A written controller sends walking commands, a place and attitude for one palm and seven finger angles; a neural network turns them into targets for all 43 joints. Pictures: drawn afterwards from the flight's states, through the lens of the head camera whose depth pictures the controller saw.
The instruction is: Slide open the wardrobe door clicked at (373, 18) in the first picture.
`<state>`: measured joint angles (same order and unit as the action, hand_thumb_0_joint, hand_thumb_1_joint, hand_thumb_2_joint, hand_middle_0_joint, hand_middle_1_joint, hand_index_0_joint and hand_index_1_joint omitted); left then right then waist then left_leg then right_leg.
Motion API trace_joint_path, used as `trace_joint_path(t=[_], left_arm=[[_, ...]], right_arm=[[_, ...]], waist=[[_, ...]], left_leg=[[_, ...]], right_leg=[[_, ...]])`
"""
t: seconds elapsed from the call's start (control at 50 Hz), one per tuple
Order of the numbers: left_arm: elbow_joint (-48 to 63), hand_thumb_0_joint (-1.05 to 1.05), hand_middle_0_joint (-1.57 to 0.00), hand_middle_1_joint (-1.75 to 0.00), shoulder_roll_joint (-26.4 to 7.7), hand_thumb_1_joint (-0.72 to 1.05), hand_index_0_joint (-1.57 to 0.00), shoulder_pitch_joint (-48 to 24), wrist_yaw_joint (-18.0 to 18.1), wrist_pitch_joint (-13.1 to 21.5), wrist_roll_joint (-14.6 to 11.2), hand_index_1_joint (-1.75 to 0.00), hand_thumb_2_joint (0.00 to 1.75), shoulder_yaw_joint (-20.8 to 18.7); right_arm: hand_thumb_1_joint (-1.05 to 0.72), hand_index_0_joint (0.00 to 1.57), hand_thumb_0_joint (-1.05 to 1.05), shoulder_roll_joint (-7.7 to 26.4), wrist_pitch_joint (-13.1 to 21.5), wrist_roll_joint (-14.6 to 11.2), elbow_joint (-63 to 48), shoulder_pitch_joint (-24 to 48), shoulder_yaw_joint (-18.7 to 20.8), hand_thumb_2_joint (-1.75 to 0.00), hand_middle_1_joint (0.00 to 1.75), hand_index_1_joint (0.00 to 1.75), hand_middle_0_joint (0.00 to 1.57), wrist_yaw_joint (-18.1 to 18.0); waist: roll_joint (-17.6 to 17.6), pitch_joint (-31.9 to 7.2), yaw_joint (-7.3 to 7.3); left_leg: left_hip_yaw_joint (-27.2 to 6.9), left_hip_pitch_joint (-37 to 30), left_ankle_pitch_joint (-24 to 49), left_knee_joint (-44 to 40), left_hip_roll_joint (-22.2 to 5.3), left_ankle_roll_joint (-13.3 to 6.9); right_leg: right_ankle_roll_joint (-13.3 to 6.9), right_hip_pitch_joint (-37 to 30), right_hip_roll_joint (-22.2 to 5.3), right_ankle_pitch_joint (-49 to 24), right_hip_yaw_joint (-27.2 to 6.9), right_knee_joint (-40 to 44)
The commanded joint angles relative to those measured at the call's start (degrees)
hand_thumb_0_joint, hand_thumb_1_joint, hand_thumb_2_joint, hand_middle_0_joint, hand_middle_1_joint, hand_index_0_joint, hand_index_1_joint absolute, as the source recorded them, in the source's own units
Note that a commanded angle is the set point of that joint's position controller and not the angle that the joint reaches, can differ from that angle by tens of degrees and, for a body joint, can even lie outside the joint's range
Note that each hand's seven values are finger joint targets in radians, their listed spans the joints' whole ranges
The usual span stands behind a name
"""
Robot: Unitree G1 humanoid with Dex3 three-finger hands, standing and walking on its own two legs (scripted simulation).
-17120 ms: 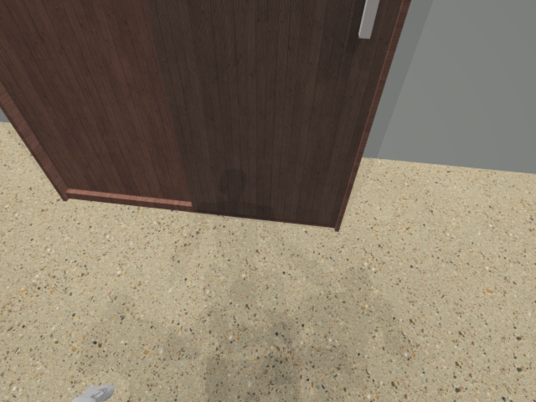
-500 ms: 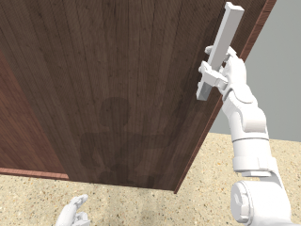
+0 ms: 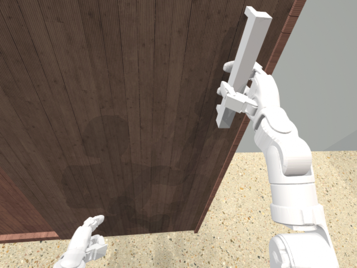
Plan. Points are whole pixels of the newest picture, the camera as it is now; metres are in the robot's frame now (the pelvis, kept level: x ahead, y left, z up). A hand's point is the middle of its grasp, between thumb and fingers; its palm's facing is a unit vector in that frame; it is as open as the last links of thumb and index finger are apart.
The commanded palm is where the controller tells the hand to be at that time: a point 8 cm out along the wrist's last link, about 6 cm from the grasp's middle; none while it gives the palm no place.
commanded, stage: step sideways, sliding the door along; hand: right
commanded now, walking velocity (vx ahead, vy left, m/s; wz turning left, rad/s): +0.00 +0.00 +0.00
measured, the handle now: (234, 74) +0.44 -0.08 +0.25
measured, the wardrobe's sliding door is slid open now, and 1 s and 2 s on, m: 0.00 0.08 0.24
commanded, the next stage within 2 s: none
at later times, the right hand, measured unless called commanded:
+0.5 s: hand (219, 98) +0.40 -0.06 +0.22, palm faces +0.22 +0.96 -0.16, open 7.1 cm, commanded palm +0.36 -0.03 +0.23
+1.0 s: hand (187, 96) +0.39 +0.01 +0.22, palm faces +0.23 +0.97 -0.06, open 7.2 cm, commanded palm +0.36 +0.05 +0.22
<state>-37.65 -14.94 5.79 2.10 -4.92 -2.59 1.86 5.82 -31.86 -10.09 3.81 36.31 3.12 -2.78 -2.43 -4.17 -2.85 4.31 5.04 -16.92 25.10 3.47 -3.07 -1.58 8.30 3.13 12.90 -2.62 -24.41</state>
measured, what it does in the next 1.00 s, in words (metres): steps to the left: left foot, then right foot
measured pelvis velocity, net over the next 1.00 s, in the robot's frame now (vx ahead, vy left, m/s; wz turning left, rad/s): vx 0.06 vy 0.15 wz -0.11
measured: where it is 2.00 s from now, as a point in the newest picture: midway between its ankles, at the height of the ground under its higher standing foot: outside the picture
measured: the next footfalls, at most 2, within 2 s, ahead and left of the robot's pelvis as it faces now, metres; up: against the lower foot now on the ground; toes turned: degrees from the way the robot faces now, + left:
left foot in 0.36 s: +0.15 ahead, +0.15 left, +0.00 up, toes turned -2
right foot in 0.56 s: +0.01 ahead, -0.06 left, +0.00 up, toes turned -10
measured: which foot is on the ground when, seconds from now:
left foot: down 0.00-0.12, up 0.14-0.34, down 0.36-0.56, up 0.58-0.74, down 0.76-0.96, up 0.98-1.00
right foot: down 0.00-0.40, up 0.42-0.54, down 0.56-0.82, up 0.84-0.96, down 0.98-1.00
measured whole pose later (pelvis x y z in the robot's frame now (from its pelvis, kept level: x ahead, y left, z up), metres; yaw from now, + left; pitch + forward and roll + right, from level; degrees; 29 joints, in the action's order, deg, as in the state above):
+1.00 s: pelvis +0.06 +0.15 -0.01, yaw -6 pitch +2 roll +0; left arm -30.2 -14.5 2.9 -2.3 8.3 -2.2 -3.5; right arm 3.4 1.1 -1.9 -23.0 20.5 -0.6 -7.6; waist -5.6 14.0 -7.0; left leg -0.6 22.8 -17.6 49.6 0.0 -0.4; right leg -0.1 16.0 -5.1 9.2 5.2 -33.7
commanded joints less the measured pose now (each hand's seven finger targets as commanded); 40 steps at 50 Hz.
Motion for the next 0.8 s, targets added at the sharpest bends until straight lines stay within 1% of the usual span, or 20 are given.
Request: trace_joint_path(t=[0.0, 0.02, 0.04, 0.1, 0.12, 0.2, 0.32, 0.34, 0.36, 0.38, 0.4, 0.48, 0.5, 0.52, 0.54, 0.58, 0.62, 0.72, 0.76, 0.78], left_arm=[[7.91, 0.00, -0.20, -0.30, -3.07, 0.90, -0.20, -6.59, -0.16, 3.24, 0.63, -0.30, 0.90, -0.96], [7.58, 0.00, -0.20, -0.30, -2.98, 0.90, -0.20, -6.57, -0.25, 3.42, 0.72, -0.30, 0.90, -0.92], [10.81, 0.00, -0.20, -0.30, -3.85, 0.90, -0.20, -5.80, -0.58, 3.68, -0.32, -0.30, 0.90, -2.10], [10.77, 0.00, -0.20, -0.30, -1.50, 0.90, -0.20, -3.69, -1.85, 3.80, 1.81, -0.30, 0.90, -3.82], [10.82, 0.00, -0.20, -0.30, -1.33, 0.90, -0.20, -4.53, -2.23, 4.09, 2.15, -0.30, 0.90, -4.58], [13.14, 0.00, -0.20, -0.30, -1.16, 0.90, -0.20, -3.15, -3.07, 4.73, 1.46, -0.30, 0.90, -5.25], [15.27, 0.00, -0.20, -0.30, -1.05, 0.90, -0.20, -8.10, -1.82, 7.17, 0.05, -0.30, 0.90, -4.29], [14.81, 0.00, -0.20, -0.30, -0.54, 0.90, -0.20, -8.42, -1.51, 7.38, -0.27, -0.30, 0.90, -4.08], [14.24, 0.00, -0.20, -0.30, -0.17, 0.90, -0.20, -7.44, -1.29, 7.59, -0.73, -0.30, 0.90, -4.38], [14.01, 0.00, -0.20, -0.30, -0.53, 0.90, -0.20, -6.60, -1.49, 8.27, -0.36, -0.30, 0.90, -5.72], [12.91, 0.00, -0.20, -0.30, -0.15, 0.90, -0.20, -6.48, -1.50, 9.00, -0.02, -0.30, 0.90, -6.52], [11.76, 0.00, -0.20, -0.30, 0.52, 0.90, -0.20, -5.01, -1.60, 11.86, 0.34, -0.30, 0.90, -5.04], [11.79, 0.00, -0.20, -0.30, -0.53, 0.90, -0.20, -4.12, -1.53, 12.01, 0.53, -0.30, 0.90, -5.76], [12.92, 0.00, -0.20, -0.30, -2.90, 0.90, -0.20, -5.00, -1.69, 12.21, 0.81, -0.30, 0.90, -6.89], [13.74, 0.00, -0.20, -0.30, -2.76, 0.90, -0.20, -4.62, -2.74, 12.34, 0.66, -0.30, 0.90, -7.48], [14.61, 0.00, -0.20, -0.30, -2.19, 0.90, -0.20, -5.21, -3.75, 12.89, 0.84, -0.30, 0.90, -6.87], [13.69, 0.00, -0.20, -0.30, -3.37, 0.90, -0.20, -4.15, -4.30, 13.57, 0.23, -0.30, 0.90, -7.12], [15.32, 0.00, -0.20, -0.30, -3.11, 0.90, -0.20, -4.27, -4.41, 16.22, -0.24, -0.30, 0.90, -5.09], [14.98, 0.00, -0.20, -0.30, -2.83, 0.90, -0.20, -4.42, -3.74, 17.30, -0.41, -0.30, 0.90, -4.91], [15.01, 0.00, -0.20, -0.30, -2.72, 0.90, -0.20, -4.81, -3.58, 16.87, -0.49, -0.30, 0.90, -5.45]], right_arm=[[-0.90, 0.45, 0.00, -0.22, 7.80, -0.21, -11.11, 38.29, -6.08, -0.90, 1.40, 1.40, 0.45, 2.74], [-0.90, 0.45, 0.00, -0.08, 8.46, -0.17, -10.99, 41.42, -6.34, -0.90, 1.40, 1.40, 0.45, 3.08], [-0.90, 0.45, 0.00, 2.97, 20.02, 3.71, -23.07, 45.74, -12.32, -0.90, 1.40, 1.40, 0.45, 2.32], [-0.90, 0.45, 0.00, -7.04, 28.37, 4.42, -15.43, 36.36, -18.10, -0.90, 1.40, 1.40, 0.45, 1.17], [-0.90, 0.45, 0.00, -6.96, 30.14, 5.20, -15.67, 39.92, -18.09, -0.90, 1.40, 1.40, 0.45, 0.81], [-0.90, 0.45, 0.00, -6.21, 36.06, 6.20, -18.23, 44.75, -19.71, -0.90, 1.40, 1.40, 0.45, 1.74], [-0.90, 0.45, 0.00, -4.21, 40.98, 5.88, -19.69, 40.40, -18.43, -0.90, 1.40, 1.40, 0.45, 3.25], [-0.90, 0.45, 0.00, -3.26, 40.73, 6.04, -19.96, 38.84, -17.65, -0.90, 1.40, 1.40, 0.45, 2.96], [-0.90, 0.45, 0.00, -1.76, 40.49, 6.25, -22.23, 37.95, -16.81, -0.90, 1.40, 1.40, 0.45, 2.59], [-0.90, 0.45, 0.00, 0.91, 40.63, 6.08, -23.15, 35.21, -14.76, -0.90, 1.40, 1.40, 0.45, 2.69], [-0.90, 0.45, 0.00, 1.06, 40.76, 6.17, -22.31, 32.89, -13.97, -0.90, 1.40, 1.40, 0.45, 2.66], [-0.90, 0.45, 0.00, -2.11, 43.13, 6.25, -29.79, 33.28, -17.29, -0.90, 1.40, 1.40, 0.45, 2.46], [-0.90, 0.45, 0.00, -1.48, 43.77, 5.95, -30.92, 33.83, -17.23, -0.90, 1.40, 1.40, 0.45, 2.29], [-0.90, 0.45, 0.00, -2.46, 44.32, 5.17, -32.03, 33.69, -17.79, -0.90, 1.40, 1.40, 0.45, 2.45], [-0.90, 0.45, 0.00, -3.37, 44.42, 4.76, -31.15, 33.16, -18.32, -0.90, 1.40, 1.40, 0.45, 3.03], [-0.90, 0.45, 0.00, -4.43, 45.34, 5.68, -34.95, 37.10, -18.73, -0.90, 1.40, 1.40, 0.45, 3.62], [-0.90, 0.45, 0.00, -5.66, 44.88, 5.62, -32.08, 33.32, -19.54, -0.90, 1.40, 1.40, 0.45, 3.52], [-0.90, 0.45, 0.00, -4.80, 44.25, 6.56, -37.60, 25.86, -20.64, -0.90, 1.40, 1.40, 0.45, 3.13], [-0.90, 0.45, 0.00, -2.92, 44.04, 7.88, -38.39, 22.18, -19.37, -0.90, 1.40, 1.40, 0.45, 2.65], [-0.90, 0.45, 0.00, -1.23, 44.28, 8.51, -38.88, 19.00, -18.04, -0.90, 1.40, 1.40, 0.45, 1.92]], waist=[[4.88, -18.58, 4.85], [4.46, -18.83, 5.15], [0.29, -12.81, 6.38], [-4.03, -18.89, 7.04], [-3.76, -16.88, 6.21], [-6.48, -16.66, 6.99], [-3.84, -9.22, 4.98], [0.43, -8.24, 4.27], [7.36, -9.00, 4.59], [14.39, -11.57, 3.92], [13.39, -11.76, 2.87], [9.18, -17.60, 6.18], [8.08, -19.91, 6.93], [-1.81, -21.07, 5.99], [-8.21, -23.11, 4.33], [-8.02, -19.22, 4.81], [-4.93, -14.26, 5.27], [-9.38, -13.22, 4.89], [-2.54, -13.31, 4.99], [8.68, -15.13, 3.86]], left_leg=[[-3.82, -0.47, 49.84, 1.68, -4.66, 3.86], [-4.13, 0.42, 49.02, 1.41, -4.65, 3.85], [-5.72, 13.08, 42.44, 6.12, -3.93, 8.92], [-9.02, 28.94, -6.28, 31.32, 0.63, 5.96], [-10.15, 32.03, -10.01, 32.94, -0.24, 4.13], [-7.50, 31.15, -5.19, 21.60, -4.01, 3.07], [-2.68, 0.86, 14.10, 14.77, -4.61, 3.64], [-5.22, -1.32, 20.60, 12.79, -6.85, 2.79], [-16.07, -2.34, 32.98, 5.42, -12.91, -0.32], [-30.10, -5.55, 38.90, -0.22, -19.10, -5.78], [-31.24, -4.30, 40.19, -0.63, -21.36, -7.39], [-15.40, -4.18, 50.97, 10.27, -16.15, -3.50], [-11.54, 3.07, 44.72, 15.33, -13.65, -0.40], [-6.17, 12.94, 25.03, 23.16, -8.40, 3.46], [-7.17, 19.43, -1.91, 32.67, -6.19, 4.11], [-9.89, 27.23, -11.59, 40.86, -7.39, 2.63], [-7.89, 28.36, -9.22, 35.36, -7.54, 2.44], [2.12, 13.59, 7.15, 10.19, -2.58, 4.02], [-2.27, 4.04, 41.28, 4.10, -6.97, 3.96], [-14.38, -7.23, 68.42, 6.14, -12.96, -0.79]], right_leg=[[-2.01, -12.84, -0.74, -33.84, -0.07, -3.69], [-2.01, -13.41, -0.73, -32.78, -0.03, -3.60], [-5.43, -17.61, -5.96, -35.98, -3.05, -6.53], [-10.57, -33.46, -20.07, -57.52, -15.42, -3.98], [-11.14, -34.22, -21.99, -56.38, -14.57, -4.27], [-10.40, -32.36, -22.00, -47.77, -9.13, -7.60], [-4.62, 2.28, -18.38, -17.80, 1.39, -13.50], [-2.83, 7.10, -14.72, -9.97, 3.59, -20.08], [0.46, 10.31, -8.21, -0.84, 5.64, -28.24], [3.03, 13.85, -1.95, 17.51, 1.92, -36.57], [2.79, 13.53, -3.33, 23.05, -1.76, -40.67], [1.77, 2.07, -6.84, 10.08, 1.10, -12.36], [0.30, -8.08, -10.47, -2.58, 1.01, -6.26], [-4.72, -15.80, -21.66, -22.59, -8.70, -4.74], [-9.69, -19.42, -29.56, -36.25, -12.40, -6.07], [-12.23, -19.35, -31.01, -38.53, -10.91, -6.84], [-9.39, -20.83, -28.08, -41.42, -4.69, -8.64], [-2.49, -20.39, -19.73, -52.38, 7.55, -19.89], [0.36, -10.80, -14.43, -39.57, 10.38, -25.51], [2.14, 2.49, -9.37, -18.93, 10.05, -32.18]])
